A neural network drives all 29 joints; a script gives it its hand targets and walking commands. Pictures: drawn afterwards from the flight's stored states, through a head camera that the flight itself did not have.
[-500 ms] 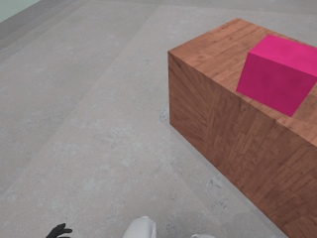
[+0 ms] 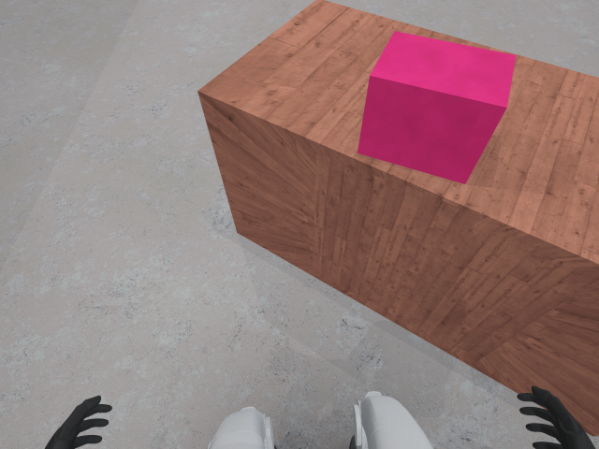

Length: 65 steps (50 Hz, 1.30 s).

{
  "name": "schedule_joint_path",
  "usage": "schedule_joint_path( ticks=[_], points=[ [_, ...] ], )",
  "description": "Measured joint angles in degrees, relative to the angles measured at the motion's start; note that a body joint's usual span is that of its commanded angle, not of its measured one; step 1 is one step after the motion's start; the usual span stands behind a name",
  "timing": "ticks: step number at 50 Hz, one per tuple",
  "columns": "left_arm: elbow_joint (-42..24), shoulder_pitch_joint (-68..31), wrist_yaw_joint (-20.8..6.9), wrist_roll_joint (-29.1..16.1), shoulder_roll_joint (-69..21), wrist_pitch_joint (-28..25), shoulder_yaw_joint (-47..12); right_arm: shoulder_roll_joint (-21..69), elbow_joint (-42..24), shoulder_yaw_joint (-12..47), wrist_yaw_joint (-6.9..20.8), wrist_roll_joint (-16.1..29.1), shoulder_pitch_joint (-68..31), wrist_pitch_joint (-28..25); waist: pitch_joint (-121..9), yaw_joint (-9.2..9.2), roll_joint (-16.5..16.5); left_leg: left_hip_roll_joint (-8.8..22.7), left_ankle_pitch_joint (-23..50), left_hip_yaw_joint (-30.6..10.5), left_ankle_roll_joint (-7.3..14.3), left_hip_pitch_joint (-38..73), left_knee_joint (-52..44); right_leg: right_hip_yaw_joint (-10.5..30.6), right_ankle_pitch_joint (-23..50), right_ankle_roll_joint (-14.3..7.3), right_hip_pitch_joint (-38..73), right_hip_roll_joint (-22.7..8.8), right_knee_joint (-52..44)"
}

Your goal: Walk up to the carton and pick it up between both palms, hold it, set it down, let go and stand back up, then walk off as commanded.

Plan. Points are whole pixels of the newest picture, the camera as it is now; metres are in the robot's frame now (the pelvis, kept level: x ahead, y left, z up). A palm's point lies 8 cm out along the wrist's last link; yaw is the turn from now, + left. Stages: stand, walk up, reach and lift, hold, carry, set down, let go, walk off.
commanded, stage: walk up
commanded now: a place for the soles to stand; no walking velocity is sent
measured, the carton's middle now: (430, 108) +0.69 -0.23 +0.00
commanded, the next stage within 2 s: none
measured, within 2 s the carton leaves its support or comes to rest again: neither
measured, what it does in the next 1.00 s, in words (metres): steps on the spot, turning right: right foot, then right foot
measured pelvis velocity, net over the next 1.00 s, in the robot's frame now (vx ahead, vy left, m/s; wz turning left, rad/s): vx -0.02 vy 0.04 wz -0.44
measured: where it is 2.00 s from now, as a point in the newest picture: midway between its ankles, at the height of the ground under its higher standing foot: outside the picture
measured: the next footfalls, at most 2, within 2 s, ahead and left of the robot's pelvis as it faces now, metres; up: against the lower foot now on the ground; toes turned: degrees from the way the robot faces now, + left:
right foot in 0.04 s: +0.11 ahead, -0.14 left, +0.00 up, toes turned -3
right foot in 0.64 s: +0.03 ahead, -0.12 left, +0.00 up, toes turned -26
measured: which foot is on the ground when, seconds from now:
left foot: down 0.00-1.00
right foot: up 0.00-0.02, down 0.04-0.34, up 0.36-0.62, down 0.64-1.00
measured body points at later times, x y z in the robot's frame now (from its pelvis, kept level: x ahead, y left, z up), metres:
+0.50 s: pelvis -0.03 +0.04 -0.01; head +0.00 +0.05 +0.44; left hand +0.19 +0.33 -0.11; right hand -0.06 -0.30 -0.09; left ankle +0.03 +0.14 -0.70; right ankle +0.00 -0.11 -0.65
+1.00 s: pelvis -0.02 +0.04 +0.00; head -0.01 +0.03 +0.45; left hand +0.20 +0.30 -0.11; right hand -0.08 -0.29 -0.11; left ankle +0.07 +0.13 -0.70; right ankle -0.03 -0.11 -0.69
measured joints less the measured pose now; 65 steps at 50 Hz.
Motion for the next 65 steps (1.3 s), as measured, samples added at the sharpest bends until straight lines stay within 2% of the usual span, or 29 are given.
schedule_joint_path(
  ticks=[2,4,5,8,11,14,16,18,21,23,26,29,32,34,35,36,39,45,47,49,51,53,54,55,58,62,65],
  points=[
    [-0.08,-0.07,0.37,0.02,0.17,-0.65,-0.11,-0.87,-0.35,0.08,0.42,0.42,-0.17,0.82,-0.08,-0.01,1.05,1.27,-2.09,1.12,-0.42,-0.94,3.32,-0.5,3.49,-0.86,2.4,-0.62,-7.27],
    [0.36,-0.62,0.82,0.49,-0.89,-1.24,-0.4,-1.98,0.17,-0.16,0.62,1.16,-0.91,1.85,1.12,-0.55,4.67,3.62,-3.49,-0.77,-0.54,-1.97,7.57,-1.41,4.39,0.35,2.56,1.65,-6.35],
    [0.13,-0.34,1.03,0.79,-1.02,-1.46,-0.73,-1.96,0.66,-0.16,0.63,1.59,-1.17,2.63,1.02,-0.6,5.19,2.7,-5.7,-2.74,-0.36,-2.78,9.75,-1.07,3.96,0.85,1.91,2.1,-5.11],
    [-0.03,0.37,1.95,1.36,-1.0,-1.64,-1.51,-1.46,2.51,0.37,0.79,1.92,-1.93,4.13,-0.27,1.27,4.02,-2.09,-12.02,-6.96,-0.44,-4.51,15.92,2.62,3.29,0.92,-0.72,2.66,-2.44],
    [0.31,0.24,2.46,1.27,-1.59,-1.33,-1.94,-1.68,3.55,0.21,1.0,2.03,-2.06,3.9,-1.12,1.55,4.56,-3.72,-10.03,-9.25,0.18,-5.26,16.61,4.15,4.55,1.96,-1.85,3.47,-2.94],
    [0.42,-0.57,2.31,1.65,-1.63,-0.91,-1.81,-2.0,4.52,-0.01,0.83,1.88,-1.09,2.99,-1.68,1.76,3.93,-4.51,-10.43,-9.36,0.83,-3.63,11.39,5.71,5.42,2.45,-3.47,3.98,-2.69],
    [0.51,-1.25,2.21,1.68,-1.25,-0.52,-1.71,-1.64,5.63,-0.35,0.75,1.32,-0.83,2.43,-1.21,1.76,1.74,-5.62,-6.48,-7.88,0.0,-2.84,8.99,7.77,5.83,2.95,-4.35,3.5,-1.97],
    [1.52,-1.81,2.22,1.43,-1.21,0.17,-1.6,-1.09,6.04,-0.31,0.75,0.3,0.47,1.5,-1.25,1.47,-1.02,-6.69,-5.23,-5.3,-0.13,-2.19,7.95,10.56,3.05,1.32,-5.31,3.37,0.11],
    [3.25,-2.14,2.3,1.74,-1.79,0.15,-2.16,-1.47,7.35,-0.73,0.98,-0.31,2.54,1.03,-1.82,-0.47,-0.23,-4.97,-4.94,-5.41,0.25,-1.57,7.04,8.47,-3.24,1.15,-6.44,5.6,8.1],
    [3.95,-1.88,1.71,1.4,-1.09,-0.45,-1.93,-1.17,8.37,-1.1,0.73,-0.5,3.16,0.96,-1.86,-1.41,-0.79,-4.01,-3.92,-5.16,0.0,-0.32,5.1,6.33,-2.56,0.97,-5.71,5.31,11.05],
    [5.21,-1.66,0.84,1.34,0.07,-0.27,-0.88,-0.92,9.32,-1.31,0.24,-0.63,4.7,-0.14,-2.89,-1.59,-2.6,-3.39,-2.25,-3.82,-0.41,1.12,1.81,5.74,-0.22,0.65,-3.76,4.23,11.29],
    [5.95,-1.11,0.14,1.72,0.24,-0.01,-0.33,-2.04,9.54,-1.62,0.37,-0.88,6.07,-0.52,-3.82,-1.48,-2.5,-2.02,-1.75,-2.99,-0.6,1.61,0.46,4.09,-3.06,0.33,-0.35,2.64,5.54],
    [6.65,-0.27,-0.43,1.74,0.07,-0.36,-0.12,-3.44,9.18,-1.82,0.69,-1.07,6.31,-0.63,-4.29,-0.76,-2.08,-0.23,-2.31,-1.18,-1.36,1.91,0.71,2.02,-5.53,-0.54,3.82,0.72,-4.51],
    [7.51,-0.52,-0.4,1.95,-0.89,-0.81,-0.3,-4.52,9.25,-1.99,0.78,-0.53,5.59,-0.15,-2.84,-1.2,0.63,2.13,-3.3,-2.24,-1.84,2.19,2.39,0.01,3.56,0.18,6.11,1.99,-8.87],
    [7.72,-0.55,-0.25,2.12,-1.38,-1.17,-0.5,-4.74,9.24,-1.96,0.63,-0.22,5.52,0.26,-2.36,-1.61,2.12,2.87,-3.94,-3.74,-1.26,1.99,3.46,-1.01,4.85,0.35,6.93,2.98,-9.49],
    [7.73,-0.12,-0.07,2.1,-1.54,-1.66,-0.7,-4.48,9.44,-1.8,0.48,0.08,5.4,0.7,-2.78,-1.65,2.54,2.24,-5.58,-5.27,-0.81,1.23,4.75,-1.2,4.57,0.33,6.8,3.41,-9.36],
    [8.09,1.2,0.44,1.87,-1.86,-2.21,-1.1,-3.46,10.91,-1.14,0.62,0.25,3.86,1.46,-4.26,0.1,1.95,-1.34,-9.43,-7.84,0.25,-0.75,8.68,1.08,3.25,-0.51,5.69,3.85,-8.67],
    [8.85,1.44,0.85,1.61,-2.6,-2.52,-1.86,-2.33,11.22,-0.63,0.78,0.73,2.7,-0.49,-4.42,1.5,2.53,-2.97,-5.53,-7.51,1.8,-0.48,2.44,2.85,3.39,0.81,5.54,3.62,-8.73],
    [9.5,1.04,0.93,1.41,-2.42,-1.98,-2.06,-1.27,11.75,-0.63,0.67,0.65,2.56,-0.9,-4.22,1.92,0.9,-4.09,0.13,-5.94,-0.02,0.87,0.17,4.59,2.48,1.22,5.22,2.59,-7.17],
    [10.43,0.78,1.08,1.01,-2.66,-1.38,-2.14,-0.33,11.58,-0.16,0.65,0.06,3.19,-1.55,-4.88,1.55,-0.26,-4.84,0.08,-4.71,-0.63,1.22,-0.25,6.61,-0.4,-0.04,4.28,2.9,-5.06],
    [11.26,0.48,1.15,0.98,-2.97,-1.65,-2.44,0.07,11.86,0.09,0.95,-0.14,3.42,-1.58,-5.22,0.43,0.42,-4.17,-0.92,-5.11,-0.19,1.0,0.16,5.57,-4.05,-0.54,3.43,3.9,-2.45],
    [11.79,0.35,1.04,1.03,-2.58,-2.65,-2.66,0.66,12.54,0.4,1.08,0.01,2.8,-1.18,-4.66,0.28,0.3,-3.28,-1.25,-4.74,-0.58,1.81,-0.09,3.58,-2.64,-1.28,4.74,3.46,-5.63],
    [11.97,0.5,0.96,1.01,-2.15,-3.11,-2.63,1.03,12.83,0.66,1.09,0.07,2.51,-1.03,-4.71,0.47,-0.3,-3.09,-1.32,-4.15,-1.02,2.13,-0.28,3.39,0.69,-1.46,5.55,3.07,-8.53],
    [12.43,0.37,0.9,1.1,-2.02,-3.38,-2.45,1.23,13.26,0.83,1.09,0.21,2.16,-0.94,-4.54,0.43,-0.33,-2.69,-1.48,-4.07,-1.32,2.46,-0.25,3.27,4.22,-0.86,5.93,3.24,-9.52],
    [13.26,-0.38,0.91,1.35,-2.41,-3.6,-2.31,1.24,14.29,1.09,1.01,0.76,1.94,-0.19,-5.04,0.16,0.49,-2.84,-2.89,-6.02,-0.95,2.57,-0.43,2.46,4.62,0.48,6.79,3.93,-10.86],
    [13.47,-0.99,1.05,0.98,-2.79,-2.66,-2.79,0.72,15.24,0.74,0.75,0.65,0.75,-1.28,-5.46,1.29,-0.91,-4.98,0.46,-4.69,-0.45,4.23,-3.9,5.75,4.09,0.23,6.11,3.55,-10.61],
    [14.36,-2.27,0.93,1.08,-3.24,-1.9,-3.29,-0.11,15.19,0.62,0.59,0.63,0.8,-2.59,-5.29,0.3,-0.04,-4.67,-0.95,-4.68,-0.36,4.81,-4.47,4.92,-1.76,-0.6,5.5,3.62,-8.73]
  ],
)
